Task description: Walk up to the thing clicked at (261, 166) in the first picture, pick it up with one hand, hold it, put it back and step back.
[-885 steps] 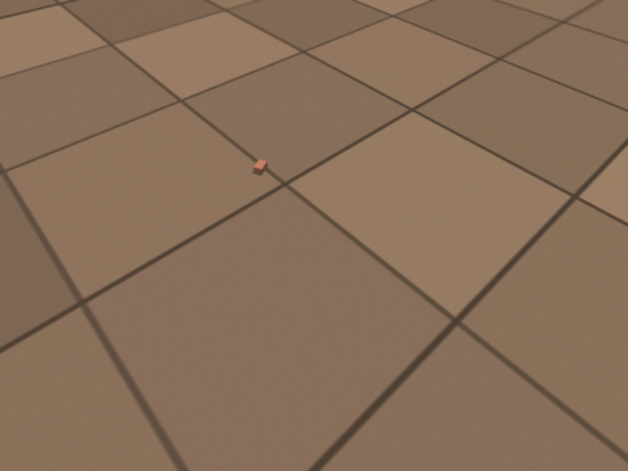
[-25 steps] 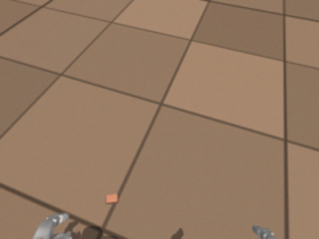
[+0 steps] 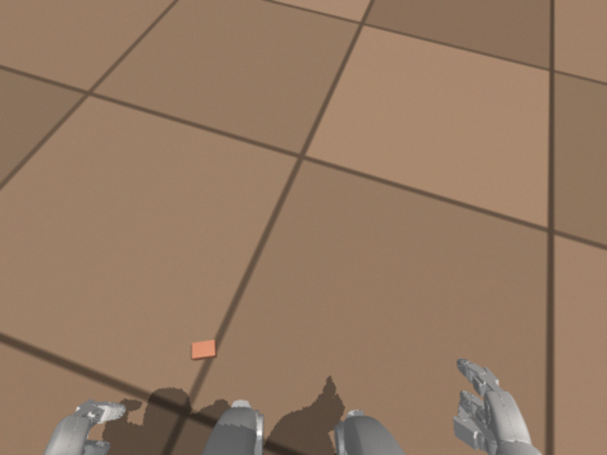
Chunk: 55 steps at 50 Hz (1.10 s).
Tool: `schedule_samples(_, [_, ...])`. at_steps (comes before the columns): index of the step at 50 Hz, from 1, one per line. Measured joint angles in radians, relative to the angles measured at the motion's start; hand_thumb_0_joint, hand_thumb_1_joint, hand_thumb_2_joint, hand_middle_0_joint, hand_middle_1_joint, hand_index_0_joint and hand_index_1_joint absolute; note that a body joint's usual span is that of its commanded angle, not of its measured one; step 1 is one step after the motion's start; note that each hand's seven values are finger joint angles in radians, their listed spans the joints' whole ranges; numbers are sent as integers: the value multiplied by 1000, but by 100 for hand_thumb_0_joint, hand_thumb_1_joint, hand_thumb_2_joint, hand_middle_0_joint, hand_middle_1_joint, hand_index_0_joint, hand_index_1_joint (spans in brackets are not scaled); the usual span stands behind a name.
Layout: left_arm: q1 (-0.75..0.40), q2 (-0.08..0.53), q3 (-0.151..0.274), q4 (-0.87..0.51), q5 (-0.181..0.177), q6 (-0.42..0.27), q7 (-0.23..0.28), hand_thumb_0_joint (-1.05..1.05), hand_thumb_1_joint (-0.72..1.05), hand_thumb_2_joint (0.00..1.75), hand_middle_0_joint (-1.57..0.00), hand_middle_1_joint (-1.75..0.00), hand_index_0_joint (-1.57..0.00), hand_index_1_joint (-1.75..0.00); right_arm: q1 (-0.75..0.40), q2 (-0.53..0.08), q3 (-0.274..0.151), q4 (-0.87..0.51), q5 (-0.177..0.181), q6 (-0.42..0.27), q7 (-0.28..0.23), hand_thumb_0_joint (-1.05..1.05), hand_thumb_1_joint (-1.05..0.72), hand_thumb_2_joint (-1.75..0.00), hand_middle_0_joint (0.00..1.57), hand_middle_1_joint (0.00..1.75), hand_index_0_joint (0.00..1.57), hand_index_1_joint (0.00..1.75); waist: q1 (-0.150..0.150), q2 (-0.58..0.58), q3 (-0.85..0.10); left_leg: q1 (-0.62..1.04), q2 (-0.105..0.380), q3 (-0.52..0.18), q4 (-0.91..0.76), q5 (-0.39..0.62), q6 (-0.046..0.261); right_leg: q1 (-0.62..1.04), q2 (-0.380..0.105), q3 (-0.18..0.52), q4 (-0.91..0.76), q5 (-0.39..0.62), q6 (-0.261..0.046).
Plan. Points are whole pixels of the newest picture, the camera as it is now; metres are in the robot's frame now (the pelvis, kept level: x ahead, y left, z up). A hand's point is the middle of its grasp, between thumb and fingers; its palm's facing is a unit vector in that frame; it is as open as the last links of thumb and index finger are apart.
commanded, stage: rise first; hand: left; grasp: from above
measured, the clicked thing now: (204, 350) +0.39 +0.26 -0.67
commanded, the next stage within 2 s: none
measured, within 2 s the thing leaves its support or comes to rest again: neither
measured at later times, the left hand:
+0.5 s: hand (129, 429) +0.18 +0.29 -0.29, palm faces -0.42 -0.58 -0.70, open 12.6 cm
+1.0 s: hand (157, 379) +0.28 +0.31 -0.44, palm faces -0.46 -0.16 -0.87, open 12.0 cm
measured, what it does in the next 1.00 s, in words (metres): lowers itself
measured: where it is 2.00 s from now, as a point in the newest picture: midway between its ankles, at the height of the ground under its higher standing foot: outside the picture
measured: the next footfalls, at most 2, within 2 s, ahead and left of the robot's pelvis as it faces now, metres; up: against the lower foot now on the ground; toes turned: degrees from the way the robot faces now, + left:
none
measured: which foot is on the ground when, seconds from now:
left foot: down 0.00-1.00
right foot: down 0.00-1.00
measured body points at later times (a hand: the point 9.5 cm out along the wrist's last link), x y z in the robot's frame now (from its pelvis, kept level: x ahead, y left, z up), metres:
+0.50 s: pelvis -0.04 +0.00 -0.14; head +0.13 +0.03 +0.28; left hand +0.20 +0.32 -0.24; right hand +0.18 -0.26 -0.24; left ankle +0.02 +0.12 -0.65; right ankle -0.01 -0.13 -0.65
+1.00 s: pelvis -0.09 +0.00 -0.30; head +0.12 +0.02 +0.10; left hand +0.30 +0.31 -0.39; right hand -0.02 -0.28 -0.43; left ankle +0.02 +0.12 -0.65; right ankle -0.02 -0.13 -0.65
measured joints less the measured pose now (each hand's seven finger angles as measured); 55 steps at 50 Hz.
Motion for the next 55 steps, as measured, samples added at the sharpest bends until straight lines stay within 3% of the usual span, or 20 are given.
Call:
schedule_samples(9, [68,11,-15,-153,41,34,8,0,-21,68,-44,-69,-43,-70,-38,9,10,-41,-2,-26,9,1,-93,-90,20,29,20,30,4,3,-33,-162,1,-14,151,-55,1,-152,4,-13,143,-57,1])
schedule_samples(14, [46,33,-25,-148,91,17,14,0,-22,68,-44,-70,-43,-71,-58,3,15,-46,-1,-44,18,1,-94,-90,20,29,20,30,7,3,-51,-266,-1,-20,239,-78,2,-252,4,-20,231,-84,2])
schedule_samples(20, [-86,86,-17,-16,219,-86,37,0,-25,71,-41,-72,-40,-73,-98,-20,9,-23,-10,-76,40,1,-93,-90,20,30,20,30,10,-8,-78,-470,-3,-21,405,-113,0,-457,4,-21,409,-131,3])
schedule_samples(26, [-237,138,-13,69,357,-207,95,0,-28,75,-37,-74,-36,-75,-146,-43,-5,32,-16,-86,55,1,-93,-90,20,29,20,30,12,-6,-88,-706,4,-26,605,-147,-3,-692,13,-24,616,-172,4])
schedule_samples(34, [-484,196,-1,221,516,-267,166,0,-30,78,-36,-73,-34,-76,-163,-43,-14,105,-30,-51,75,1,-94,-91,20,29,20,30,23,0,-57,-961,16,-44,818,-145,-6,-946,31,-39,831,-174,1])
schedule_samples(45, [-683,295,17,426,685,-361,199,0,-22,75,-41,-66,-39,-69,-92,-15,-3,186,-53,16,87,1,-91,-90,20,29,20,30,-6,2,-9,-1163,21,-71,999,-118,-9,-1142,44,-63,1009,-150,3])
schedule_samples(55, [-798,363,35,574,833,-432,296,0,-18,72,-44,-61,-42,-64,-71,-19,17,214,-92,56,97,1,-90,-90,20,29,20,30,-47,-12,6,-1257,22,-91,1100,-118,-8,-1227,52,-80,1099,-150,6])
